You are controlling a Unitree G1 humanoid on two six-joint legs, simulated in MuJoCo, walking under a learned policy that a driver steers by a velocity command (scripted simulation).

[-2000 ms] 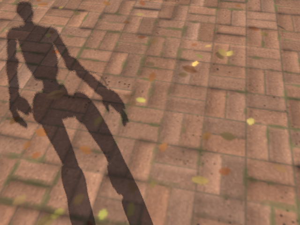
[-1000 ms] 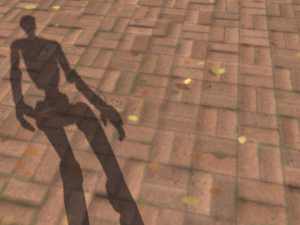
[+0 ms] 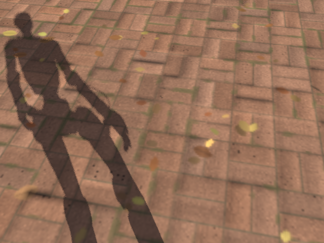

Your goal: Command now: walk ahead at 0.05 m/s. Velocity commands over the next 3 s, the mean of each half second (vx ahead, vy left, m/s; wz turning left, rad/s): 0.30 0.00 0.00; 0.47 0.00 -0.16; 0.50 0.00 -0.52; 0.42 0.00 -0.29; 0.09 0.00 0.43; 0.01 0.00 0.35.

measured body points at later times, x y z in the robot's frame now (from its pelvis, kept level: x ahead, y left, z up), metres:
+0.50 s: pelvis +0.14 -0.01 +0.01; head +0.15 -0.01 +0.46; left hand +0.15 +0.24 -0.13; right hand +0.24 -0.27 -0.12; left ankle +0.12 +0.13 -0.64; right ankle +0.08 -0.11 -0.73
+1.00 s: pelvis +0.37 +0.08 +0.01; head +0.38 +0.08 +0.46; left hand +0.48 +0.34 -0.12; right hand +0.39 -0.20 -0.12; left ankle +0.39 +0.15 -0.73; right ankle +0.41 -0.10 -0.65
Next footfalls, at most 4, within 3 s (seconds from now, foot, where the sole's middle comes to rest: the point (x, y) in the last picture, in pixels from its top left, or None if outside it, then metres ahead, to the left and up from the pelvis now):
0.74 left None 0.43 0.16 -0.77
1.36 right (199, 198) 0.68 -0.13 -0.77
1.84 left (184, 133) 1.04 -0.09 -0.77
2.30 right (227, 144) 0.97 -0.30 -0.77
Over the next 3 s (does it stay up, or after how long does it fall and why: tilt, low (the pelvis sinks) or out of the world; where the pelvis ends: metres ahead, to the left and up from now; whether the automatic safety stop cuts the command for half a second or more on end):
stays up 0.95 -0.12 0.01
